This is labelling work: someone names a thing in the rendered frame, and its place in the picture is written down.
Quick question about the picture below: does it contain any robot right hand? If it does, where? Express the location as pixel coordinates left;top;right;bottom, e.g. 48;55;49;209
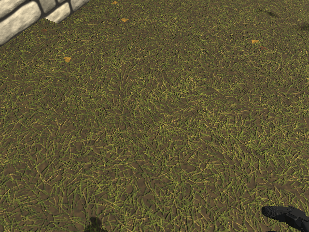
262;206;309;232

